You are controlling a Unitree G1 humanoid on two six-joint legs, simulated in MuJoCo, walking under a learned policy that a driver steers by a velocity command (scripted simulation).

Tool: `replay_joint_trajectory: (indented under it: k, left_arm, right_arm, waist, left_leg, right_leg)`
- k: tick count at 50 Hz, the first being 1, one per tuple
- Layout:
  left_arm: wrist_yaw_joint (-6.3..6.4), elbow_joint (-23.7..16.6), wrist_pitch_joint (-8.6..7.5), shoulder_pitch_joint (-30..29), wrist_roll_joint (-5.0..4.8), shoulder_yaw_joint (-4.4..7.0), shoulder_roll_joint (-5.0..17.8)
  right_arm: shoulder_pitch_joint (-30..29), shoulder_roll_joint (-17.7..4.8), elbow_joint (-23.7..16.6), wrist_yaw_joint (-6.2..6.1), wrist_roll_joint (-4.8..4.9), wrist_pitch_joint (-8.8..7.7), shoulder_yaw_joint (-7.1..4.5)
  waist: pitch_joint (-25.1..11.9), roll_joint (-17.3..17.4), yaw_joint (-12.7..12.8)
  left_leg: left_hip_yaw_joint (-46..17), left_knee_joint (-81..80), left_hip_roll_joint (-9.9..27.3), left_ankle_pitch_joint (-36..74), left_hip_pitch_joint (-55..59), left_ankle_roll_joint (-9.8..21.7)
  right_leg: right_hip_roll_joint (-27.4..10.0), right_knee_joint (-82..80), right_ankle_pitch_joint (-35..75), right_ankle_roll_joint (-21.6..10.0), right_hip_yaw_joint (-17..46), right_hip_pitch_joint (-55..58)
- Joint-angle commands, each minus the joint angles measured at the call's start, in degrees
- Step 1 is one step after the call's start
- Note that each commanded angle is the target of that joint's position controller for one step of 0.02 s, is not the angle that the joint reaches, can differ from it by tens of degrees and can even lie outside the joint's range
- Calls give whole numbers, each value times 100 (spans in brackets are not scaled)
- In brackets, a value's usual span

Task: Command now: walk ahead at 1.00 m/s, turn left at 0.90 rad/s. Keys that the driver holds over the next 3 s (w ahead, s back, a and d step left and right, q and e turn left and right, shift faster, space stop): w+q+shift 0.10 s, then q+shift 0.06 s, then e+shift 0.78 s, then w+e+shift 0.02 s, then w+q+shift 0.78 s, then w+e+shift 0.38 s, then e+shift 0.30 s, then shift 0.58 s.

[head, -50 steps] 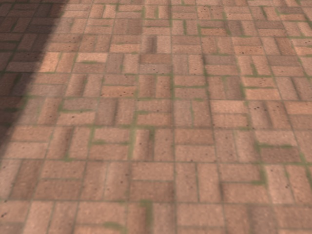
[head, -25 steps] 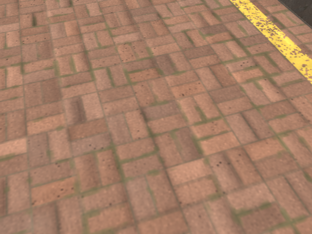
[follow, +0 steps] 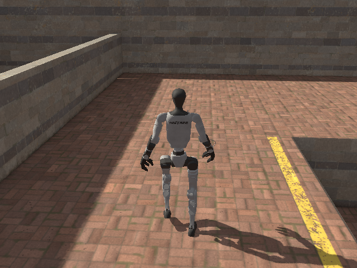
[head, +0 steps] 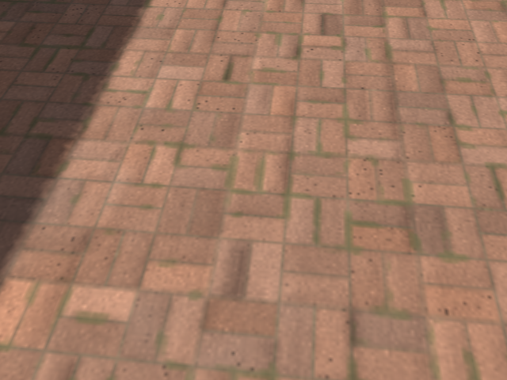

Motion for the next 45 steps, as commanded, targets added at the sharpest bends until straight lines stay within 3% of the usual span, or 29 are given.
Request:
replay_joint_trajectory:
  k: [1, 3, 5, 7, 8, 9, 10, 11, 12, 13, 14, 15, 16, 17, 19, 22, 24, 29, 31, 33, 34, 35, 36, 37, 38, 39, 41, 43, 45]
  left_arm:
    - [-30, -242, -193, -453, -39, -30, 147]
    - [-13, -180, -202, -522, -40, 5, 323]
    - [8, -89, -197, -213, -38, 50, 597]
    - [76, -155, -76, -144, -71, 150, 999]
    - [105, -216, 18, -264, -89, 194, 1166]
    - [101, -246, 37, -269, -98, 153, 1079]
    - [36, -203, 51, -119, -85, 102, 660]
    - [62, -625, 91, 1108, -305, -97, 283]
    - [0, -551, -157, 430, -357, -26, 1061]
    - [24, -638, -147, 191, -594, 22, 967]
    - [136, -630, -81, -126, -532, -4, 825]
    - [197, -457, 39, -114, -502, 25, 816]
    - [208, -336, 178, 90, -480, 72, 798]
    - [208, -260, 292, 308, -445, 77, 610]
    - [199, -242, 376, 210, -373, 66, 300]
    - [131, -431, 339, -214, -306, 83, 161]
    - [37, -524, 325, -520, -295, 77, 83]
    - [-254, -948, 411, -1034, -259, 127, 151]
    - [-348, -1043, 431, -853, -241, 203, 306]
    - [-337, -940, 409, -116, -248, 316, 478]
    - [-243, -844, 371, 545, -210, 451, 776]
    - [-107, -933, 365, 409, -170, 598, 1442]
    - [-104, -1235, 330, 209, 59, 560, 1452]
    - [-128, -1459, 331, -215, 4, 539, 1271]
    - [-94, -1539, 364, -562, -158, 480, 1009]
    - [-51, -1591, 434, -800, -305, 428, 825]
    - [63, -1733, 570, -1049, -321, 397, 669]
    - [135, -1802, 664, -1026, -237, 463, 763]
    - [214, -1807, 727, -930, -231, 530, 896]
  right_arm:
    - [-562, 333, -797, 179, -17, -17, 233]
    - [-947, 260, -925, 284, -3, -21, 291]
    - [-1090, 204, -931, 308, 1, -33, 311]
    - [-307, -10, -680, 239, -61, -93, 246]
    - [654, -188, -403, 180, -97, -134, 151]
    - [1738, -360, 4, 64, -179, -176, 43]
    - [1464, -652, 87, -96, -58, -124, -98]
    - [1135, -1416, -309, -138, -186, -119, -201]
    - [1115, -912, -584, -172, 146, -135, -107]
    - [742, -876, -403, -123, 169, -230, -85]
    - [230, -610, -384, -122, 261, -359, -21]
    - [-71, -362, -389, -147, 213, -450, 74]
    - [-130, -283, -292, -133, 103, -540, 93]
    - [-205, -190, -194, -105, 60, -589, 106]
    - [-369, -22, -43, -131, 40, -650, 132]
    - [-678, -28, -28, -363, 32, -556, 104]
    - [-717, -2, -39, -494, 74, -439, 109]
    - [-466, -178, 75, -611, 138, -71, 29]
    - [-601, -252, 0, -646, 203, 47, -14]
    - [-794, -237, -92, -687, 283, 101, -30]
    - [-771, -219, -128, -666, 282, 86, -24]
    - [-538, 241, -338, -561, 9, 40, 83]
    - [-373, 134, -460, -446, 26, -35, 122]
    - [-484, -182, -386, -357, 155, -121, 63]
    - [-807, -212, -458, -348, 192, -141, 46]
    - [-933, -140, -430, -385, 122, -120, 41]
    - [-976, -67, -443, -401, 119, -38, 27]
    - [-941, 136, -352, -402, 177, -33, 58]
    - [-919, 187, -296, -435, 206, -35, 65]
  waist:
    - [599, -874, -357]
    - [802, -581, -373]
    - [759, -513, -353]
    - [272, -669, -792]
    - [-240, -691, -1258]
    - [-748, -564, -1630]
    - [-708, 493, -1288]
    - [-2319, 1186, -469]
    - [-3305, 142, -1123]
    - [-2145, -353, -745]
    - [-1238, -843, -474]
    - [-701, -979, -310]
    - [-368, -908, -107]
    - [-309, -655, 73]
    - [-98, -305, 123]
    - [-138, -108, 116]
    - [-199, -11, -65]
    - [-95, 59, -342]
    - [-94, 115, -200]
    - [-321, 95, 198]
    - [-558, -381, 562]
    - [-680, -2017, 47]
    - [-1834, -2136, -19]
    - [-1925, -1219, 101]
    - [-1339, -617, 3]
    - [-815, -100, -163]
    - [-562, -338, -341]
    - [-547, -569, -308]
    - [-712, -742, -251]
  left_leg:
    - [-198, -644, 359, 802, -739, 27]
    - [313, -1812, 171, 1427, 67, 148]
    - [853, -2437, -259, 1565, 884, 359]
    - [1050, -2791, -777, 1267, 1825, 472]
    - [904, -2960, -966, 1249, 2940, 589]
    - [349, -3472, -902, 1805, 4494, 802]
    - [-662, -3785, -139, 2799, 5560, 828]
    - [-3384, -3221, 2182, 6898, 7436, 2024]
    - [-3859, -4113, 1896, 4772, 7162, 2235]
    - [-3286, -4517, 1816, 4008, 6119, 2045]
    - [-2788, -4750, 1628, 3606, 4828, 1713]
    - [-2296, -4848, 1565, 3865, 3789, 1556]
    - [-1813, -5034, 1416, 4192, 2887, 1386]
    - [-1392, -5206, 1264, 4114, 2411, 1252]
    - [-567, -5449, 974, 4578, 2029, 1061]
    - [362, -5487, 584, 4628, 2335, 669]
    - [714, -5421, 469, 4273, 2726, 481]
    - [779, -4902, 997, 3956, 3802, 489]
    - [791, -4369, 1140, 4436, 3879, 443]
    - [966, -3173, 974, 5058, 3692, 186]
    - [1005, -1906, 589, 4174, 2996, -148]
    - [995, -195, -492, -921, 1255, -610]
    - [-434, 1383, -1315, -2491, 71, -802]
    - [-1129, 1439, -904, -2111, -43, -665]
    - [-1078, 1122, -754, -1649, -126, -626]
    - [-1019, 602, -571, -1361, -137, -644]
    - [-933, -482, -507, -1062, 441, -680]
    - [-804, -1405, -703, -916, 693, -810]
    - [-883, -1952, -778, -756, 872, -911]
  right_leg:
    - [-1327, -1244, 2461, -514, 363, -47]
    - [-1070, -1550, 2841, -383, -332, -399]
    - [-1035, -1216, 5091, -326, -655, -183]
    - [-1149, 324, 7336, -259, -657, 243]
    - [-1272, 1693, 7625, -269, -557, 42]
    - [-1224, 3253, 6510, -207, -464, -671]
    - [-91, 5446, 188, -19, -482, -2081]
    - [90, 7895, -1782, 108, 501, -3566]
    - [36, 7657, -1353, 91, 1784, -3392]
    - [-228, 7071, -1151, 116, 1597, -3608]
    - [-532, 6471, -879, 173, 1438, -3549]
    - [-616, 6264, -776, 203, 1452, -3221]
    - [-701, 5942, -666, 190, 1541, -2646]
    - [-739, 5557, -533, 199, 1572, -2315]
    - [-669, 4875, -121, 230, 1413, -2261]
    - [-589, 3784, 1230, 245, 1079, -2501]
    - [-497, 2968, 2074, 222, 841, -2528]
    - [-430, 1995, 1794, -6, 571, -2968]
    - [-249, 1896, 1101, -204, 381, -2788]
    - [130, 1324, 1090, -541, 220, -1904]
    - [100, 688, 2582, -890, 747, -789]
    - [-1024, 842, 5755, -1622, 2700, 336]
    - [-1887, 270, 4776, -2779, 5109, 1410]
    - [-1828, 63, 3772, -2527, 4789, 1328]
    - [-1520, -6, 3086, -2191, 4235, 756]
    - [-1257, -95, 2576, -1891, 3801, 105]
    - [-777, -215, 1938, -1545, 3386, -679]
    - [-528, -183, 2069, -1409, 3254, -775]
    - [-498, -103, 2013, -1356, 3357, -736]
Next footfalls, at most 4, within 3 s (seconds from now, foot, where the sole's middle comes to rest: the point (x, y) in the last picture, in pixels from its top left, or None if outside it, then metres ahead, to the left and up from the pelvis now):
0.20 left None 0.38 0.09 -0.77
0.68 right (301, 346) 0.60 -0.06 -0.77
1.14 left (225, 337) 0.62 0.14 -0.77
1.52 right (322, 273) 0.83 -0.13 -0.77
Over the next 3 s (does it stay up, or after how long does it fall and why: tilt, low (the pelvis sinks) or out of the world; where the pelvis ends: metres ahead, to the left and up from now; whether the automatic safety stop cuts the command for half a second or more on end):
stays up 1.70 0.13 0.00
